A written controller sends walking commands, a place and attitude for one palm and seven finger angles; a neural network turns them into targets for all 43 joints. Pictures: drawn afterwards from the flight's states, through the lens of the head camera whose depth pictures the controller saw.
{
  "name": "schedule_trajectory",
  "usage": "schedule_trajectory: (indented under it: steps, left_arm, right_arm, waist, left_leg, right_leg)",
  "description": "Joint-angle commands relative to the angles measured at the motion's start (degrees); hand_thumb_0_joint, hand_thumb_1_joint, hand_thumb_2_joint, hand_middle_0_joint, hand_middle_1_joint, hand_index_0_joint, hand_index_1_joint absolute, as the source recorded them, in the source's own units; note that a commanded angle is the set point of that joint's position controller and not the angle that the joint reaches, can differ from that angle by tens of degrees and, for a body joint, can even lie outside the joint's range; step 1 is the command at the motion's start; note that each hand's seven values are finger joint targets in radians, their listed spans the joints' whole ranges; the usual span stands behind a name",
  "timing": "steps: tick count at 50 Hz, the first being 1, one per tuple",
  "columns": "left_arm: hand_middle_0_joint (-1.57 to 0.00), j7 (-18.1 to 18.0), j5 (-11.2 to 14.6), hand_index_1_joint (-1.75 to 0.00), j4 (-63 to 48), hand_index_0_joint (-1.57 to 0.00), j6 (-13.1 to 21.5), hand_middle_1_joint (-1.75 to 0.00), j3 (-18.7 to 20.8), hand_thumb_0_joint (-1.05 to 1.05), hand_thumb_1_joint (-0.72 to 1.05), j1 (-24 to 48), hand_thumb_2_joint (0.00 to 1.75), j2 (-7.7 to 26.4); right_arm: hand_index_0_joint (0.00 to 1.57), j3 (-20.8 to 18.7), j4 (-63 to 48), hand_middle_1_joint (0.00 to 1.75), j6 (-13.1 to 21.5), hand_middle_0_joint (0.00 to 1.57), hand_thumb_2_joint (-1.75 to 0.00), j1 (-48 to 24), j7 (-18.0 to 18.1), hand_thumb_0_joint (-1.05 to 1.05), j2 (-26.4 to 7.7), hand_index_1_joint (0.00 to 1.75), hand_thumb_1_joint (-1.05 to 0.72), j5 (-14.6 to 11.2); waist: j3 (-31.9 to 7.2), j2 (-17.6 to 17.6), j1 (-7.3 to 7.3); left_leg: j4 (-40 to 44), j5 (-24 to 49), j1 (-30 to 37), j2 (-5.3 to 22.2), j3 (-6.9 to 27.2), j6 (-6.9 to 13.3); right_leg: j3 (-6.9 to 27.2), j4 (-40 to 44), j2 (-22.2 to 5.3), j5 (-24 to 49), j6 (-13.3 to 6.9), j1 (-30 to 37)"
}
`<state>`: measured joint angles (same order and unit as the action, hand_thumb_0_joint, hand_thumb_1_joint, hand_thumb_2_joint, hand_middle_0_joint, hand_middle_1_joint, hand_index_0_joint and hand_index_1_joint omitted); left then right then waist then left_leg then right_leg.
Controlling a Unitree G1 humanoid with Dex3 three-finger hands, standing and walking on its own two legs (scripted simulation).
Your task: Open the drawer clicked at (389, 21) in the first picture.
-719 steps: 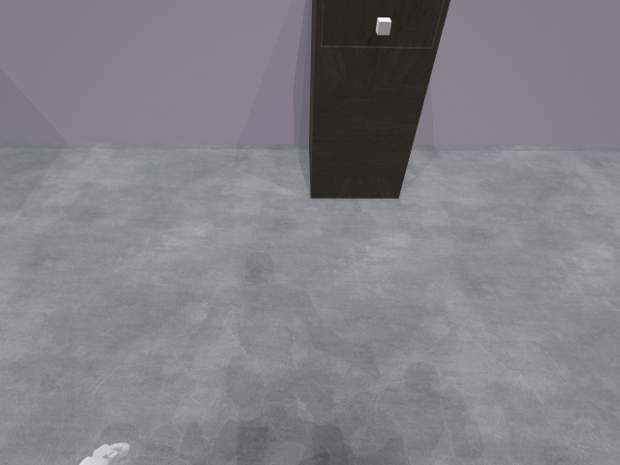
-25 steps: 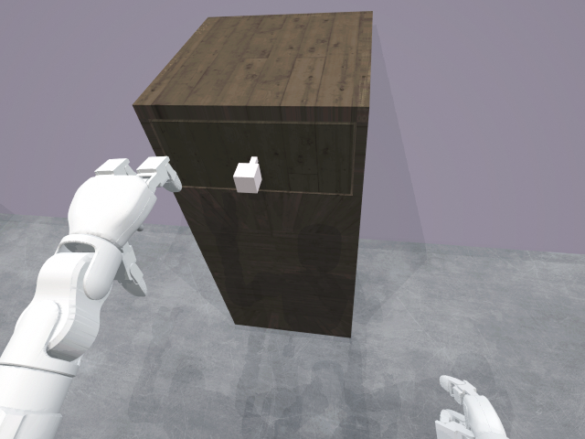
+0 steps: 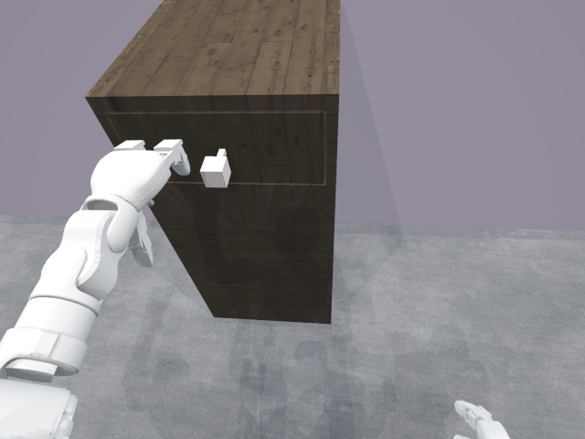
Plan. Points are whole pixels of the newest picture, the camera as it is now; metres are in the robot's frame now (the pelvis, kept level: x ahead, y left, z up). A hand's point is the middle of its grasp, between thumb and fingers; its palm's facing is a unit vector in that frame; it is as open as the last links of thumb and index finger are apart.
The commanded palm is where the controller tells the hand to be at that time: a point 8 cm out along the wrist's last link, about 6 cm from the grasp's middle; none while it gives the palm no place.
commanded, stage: move the hooked fingers above the handle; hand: left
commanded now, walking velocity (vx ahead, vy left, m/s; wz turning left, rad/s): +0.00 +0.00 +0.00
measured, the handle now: (218, 164) +0.56 +0.19 +0.04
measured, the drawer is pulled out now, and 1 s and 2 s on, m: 0.00 0.00 0.00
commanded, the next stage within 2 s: none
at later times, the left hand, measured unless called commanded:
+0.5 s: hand (178, 177) +0.46 +0.22 +0.10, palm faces -0.04 -0.03 -1.00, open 13.9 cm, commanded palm +0.44 +0.23 +0.17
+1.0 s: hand (208, 152) +0.52 +0.19 +0.10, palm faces -0.02 -0.04 -1.00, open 13.8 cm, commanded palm +0.51 +0.21 +0.16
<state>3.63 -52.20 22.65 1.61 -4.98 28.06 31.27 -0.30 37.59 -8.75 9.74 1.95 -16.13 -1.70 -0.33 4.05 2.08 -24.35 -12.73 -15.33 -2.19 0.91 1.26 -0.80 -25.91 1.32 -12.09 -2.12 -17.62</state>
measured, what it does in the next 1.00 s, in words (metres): stands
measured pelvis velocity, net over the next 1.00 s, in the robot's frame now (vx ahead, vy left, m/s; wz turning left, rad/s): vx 0.03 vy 0.01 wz -0.01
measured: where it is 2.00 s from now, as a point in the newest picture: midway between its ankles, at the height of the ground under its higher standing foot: outside the picture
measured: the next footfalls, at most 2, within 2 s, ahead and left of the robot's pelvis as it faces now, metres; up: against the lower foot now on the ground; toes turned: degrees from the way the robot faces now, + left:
none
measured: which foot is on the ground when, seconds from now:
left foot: down 0.00-1.00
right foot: down 0.00-1.00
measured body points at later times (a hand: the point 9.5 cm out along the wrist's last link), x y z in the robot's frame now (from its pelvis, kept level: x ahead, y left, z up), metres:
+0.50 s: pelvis +0.03 +0.02 -0.01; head +0.08 +0.00 +0.44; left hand +0.45 +0.22 +0.15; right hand +0.16 -0.23 -0.14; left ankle -0.01 +0.11 -0.74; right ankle +0.01 -0.09 -0.74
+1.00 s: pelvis +0.03 +0.01 -0.01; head +0.10 +0.00 +0.43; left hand +0.51 +0.19 +0.15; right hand +0.07 -0.26 -0.15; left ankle -0.01 +0.11 -0.74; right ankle +0.01 -0.09 -0.74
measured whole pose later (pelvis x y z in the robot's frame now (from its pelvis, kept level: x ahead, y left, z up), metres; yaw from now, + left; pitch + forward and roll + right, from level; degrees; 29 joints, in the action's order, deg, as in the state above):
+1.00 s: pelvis +0.03 +0.01 -0.01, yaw -1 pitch +13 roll +0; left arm -4.6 -57.6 51.1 4.9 -6.5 51.7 27.5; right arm -2.4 39.3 -9.7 17.3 1.7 -14.8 -0.7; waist -5.0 2.5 -3.7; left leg -32.7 -18.4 -27.0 -2.1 0.0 2.0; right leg -0.1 -32.6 1.5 -16.6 -1.5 -28.8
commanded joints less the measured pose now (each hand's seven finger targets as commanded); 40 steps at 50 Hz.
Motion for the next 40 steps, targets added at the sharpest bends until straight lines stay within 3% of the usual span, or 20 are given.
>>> schedule_trajectory:
  steps: [1, 5, 8, 10, 12, 14, 16, 19, 21, 25, 26, 30, 31, 33, 36, 40]
  left_arm:
    - [-0.30, -2.79, 0.55, -1.20, -13.95, -0.30, 2.77, -1.20, 10.01, 0.00, -0.50, 23.54, 0.30, 16.21]
    - [-0.30, -4.95, 0.86, -1.20, -10.56, -0.30, 3.91, -1.20, 12.62, 0.00, -0.50, 22.29, 0.30, 17.17]
    - [-0.30, -6.48, 0.12, -1.20, -6.78, -0.30, 2.84, -1.20, 10.04, 0.00, -0.50, 24.95, 0.30, 14.59]
    - [-0.30, -7.12, -0.89, -1.20, -6.95, -0.30, 1.93, -1.20, 9.84, 0.00, -0.50, 25.64, 0.30, 14.98]
    - [-0.30, -7.00, -1.37, -1.20, -6.96, -0.30, 1.00, -1.20, 7.49, 0.00, -0.50, 27.41, 0.30, 13.04]
    - [-0.30, -6.32, -1.49, -1.20, -5.87, -0.30, -0.03, -1.20, 4.21, 0.00, -0.50, 28.20, 0.30, 9.90]
    - [-0.30, -5.46, -1.40, -1.20, -3.64, -0.30, -0.54, -1.20, 2.91, 0.00, -0.50, 29.94, 0.30, 9.02]
    - [-0.30, -4.86, -1.48, -1.20, -2.64, -0.30, -0.23, -1.20, 1.41, 0.00, -0.50, 34.32, 0.30, 8.22]
    - [-0.30, -5.18, -1.92, -1.20, -2.30, -0.30, 0.48, -1.20, 3.53, 0.00, -0.50, 36.62, 0.30, 10.77]
    - [-0.30, -7.11, -2.33, -1.20, -1.20, -0.30, 1.54, -1.20, 3.88, 0.00, -0.50, 40.52, 0.30, 10.21]
    - [-0.30, -7.55, -2.45, -1.20, 0.42, -0.30, 1.41, -1.20, 5.40, 0.00, -0.50, 39.95, 0.30, 11.35]
    - [-0.30, -9.35, -3.38, -1.20, 5.76, -0.30, -0.62, -1.20, 5.04, 0.00, -0.50, 39.23, 0.30, 9.79]
    - [-0.30, -9.41, -3.79, -1.20, 8.43, -0.30, -1.44, -1.20, 5.69, 0.00, -0.50, 38.78, 0.30, 10.47]
    - [-0.30, -9.18, -4.24, -1.20, 10.03, -0.30, -2.65, -1.20, 2.39, 0.00, -0.50, 40.73, 0.30, 7.12]
    - [-0.30, -8.09, -4.77, -1.20, 13.11, -0.30, -3.32, -1.20, 0.31, 0.00, -0.50, 43.74, 0.30, 5.68]
    - [-0.30, -7.01, -4.32, -1.20, 10.99, -0.30, -0.42, -1.20, -0.91, 0.00, -0.50, 50.40, 0.30, 5.30]
  right_arm:
    - [0.20, -2.49, -8.95, 0.30, 2.76, 0.20, -0.90, -4.18, 0.83, 0.00, -5.81, 0.30, -0.90, 0.18]
    - [0.20, -2.86, -7.73, 0.30, 2.74, 0.20, -0.90, -2.13, 0.94, 0.00, -5.59, 0.30, -0.90, 0.08]
    - [0.20, -2.99, -6.95, 0.30, 2.64, 0.20, -0.90, -1.13, 0.52, 0.00, -5.81, 0.30, -0.90, -0.30]
    - [0.20, -3.23, -6.85, 0.30, 2.59, 0.20, -0.90, -0.65, 0.22, 0.00, -6.05, 0.30, -0.90, -0.23]
    - [0.20, -3.50, -7.06, 0.30, 2.37, 0.20, -0.90, -0.32, 0.00, 0.00, -6.04, 0.30, -0.90, -0.25]
    - [0.20, -3.55, -7.18, 0.30, 1.95, 0.20, -0.90, 0.15, -0.19, 0.00, -6.05, 0.30, -0.90, -0.37]
    - [0.20, -3.63, -6.98, 0.30, 1.66, 0.20, -0.90, 0.77, -0.09, 0.00, -6.36, 0.30, -0.90, -0.57]
    - [0.20, -3.48, -6.86, 0.30, 1.32, 0.20, -0.90, 1.59, 0.11, 0.00, -6.12, 0.30, -0.90, -0.53]
    - [0.20, -3.56, -6.58, 0.30, 1.04, 0.20, -0.90, 2.14, 0.26, 0.00, -6.36, 0.30, -0.90, -0.29]
    - [0.20, -3.65, -6.01, 0.30, 0.95, 0.20, -0.90, 3.72, -0.12, 0.00, -5.51, 0.30, -0.90, 0.16]
    - [0.20, -3.66, -5.95, 0.30, 0.86, 0.20, -0.90, 3.99, -0.26, 0.00, -5.65, 0.30, -0.90, 0.25]
    - [0.20, -3.67, -5.25, 0.30, 0.43, 0.20, -0.90, 4.67, -0.97, 0.00, -5.52, 0.30, -0.90, 0.52]
    - [0.20, -3.57, -5.07, 0.30, 0.11, 0.20, -0.90, 4.93, -1.02, 0.00, -5.89, 0.30, -0.90, 0.42]
    - [0.20, -3.64, -5.04, 0.30, -0.14, 0.20, -0.90, 5.35, -1.25, 0.00, -5.70, 0.30, -0.90, 0.38]
    - [0.20, -4.00, -4.75, 0.30, -0.55, 0.20, -0.90, 6.45, -0.98, 0.00, -6.24, 0.30, -0.90, 0.31]
    - [0.20, -4.66, -4.33, 0.30, -0.37, 0.20, -0.90, 8.70, -0.31, 0.00, -6.08, 0.30, -0.90, 0.61]
  waist:
    - [-23.33, -3.77, 0.94]
    - [-21.02, -3.36, 1.18]
    - [-18.59, -2.74, 0.19]
    - [-21.32, -1.89, 0.33]
    - [-23.65, -2.91, -0.39]
    - [-23.40, -2.77, -1.28]
    - [-22.36, -4.52, -2.27]
    - [-22.66, -3.65, -2.67]
    - [-23.96, -3.04, -2.50]
    - [-26.82, -0.05, -2.22]
    - [-26.82, -1.10, -1.78]
    - [-26.38, -1.70, -1.45]
    - [-25.94, -3.67, -1.58]
    - [-25.65, -3.39, -2.29]
    - [-25.57, -4.80, -4.00]
    - [-29.50, -3.10, -5.54]
  left_leg:
    - [0.27, 14.20, 1.72, -0.90, -1.44, 1.48]
    - [-0.22, 16.57, 0.67, -0.54, -1.60, 1.23]
    - [-0.32, 15.97, 0.50, -0.20, -1.57, 0.85]
    - [-0.89, 18.23, 1.49, -0.09, -1.57, 0.70]
    - [-1.81, 20.30, 2.86, 0.02, -1.47, 0.83]
    - [-2.33, 20.76, 3.61, 0.17, -1.16, 0.76]
    - [-2.53, 20.14, 3.52, 0.29, -0.81, 0.79]
    - [-3.18, 21.04, 4.76, 0.34, -0.12, 0.79]
    - [-3.88, 23.27, 5.15, 0.33, 0.08, 0.49]
    - [-5.44, 30.09, 7.49, 1.00, 0.68, -0.53]
    - [-5.69, 30.97, 6.57, 0.93, 0.82, -0.77]
    - [-5.98, 32.79, 5.49, 1.65, 0.34, -1.13]
    - [-5.93, 32.08, 3.59, 1.44, 0.31, -1.11]
    - [-6.11, 30.98, 3.33, 1.59, -0.03, -0.73]
    - [-6.30, 27.79, 2.45, 1.35, -0.17, -0.23]
    - [-7.59, 27.38, 4.89, 1.11, 0.07, 0.44]
  right_leg:
    - [2.25, 0.75, -1.82, 15.19, 0.31, 15.55]
    - [1.63, -0.14, -1.41, 16.92, 0.08, 13.40]
    - [0.89, -0.17, -0.97, 14.23, -0.19, 9.61]
    - [0.94, -0.94, -0.86, 15.66, -0.34, 9.90]
    - [0.94, -1.46, -0.82, 17.45, -0.28, 9.88]
    - [0.56, -1.76, -0.67, 17.12, -0.26, 8.15]
    - [0.28, -1.50, -0.48, 15.94, -0.26, 6.91]
    - [0.11, -2.04, -0.42, 15.75, -0.40, 5.00]
    - [0.05, -2.62, -0.25, 16.43, -0.58, 4.95]
    - [-0.25, -4.23, -0.08, 18.10, -0.75, 3.22]
    - [-0.31, -4.43, 0.11, 17.90, -0.84, 3.58]
    - [-0.57, -5.11, 0.12, 18.60, -0.76, 2.62]
    - [-0.70, -5.21, 0.26, 18.61, -0.86, 3.44]
    - [-0.66, -5.30, 0.16, 18.66, -0.71, 2.35]
    - [-0.45, -4.84, 0.19, 17.86, -0.60, 1.80]
    - [0.30, -5.04, 0.15, 18.91, -0.31, 1.27]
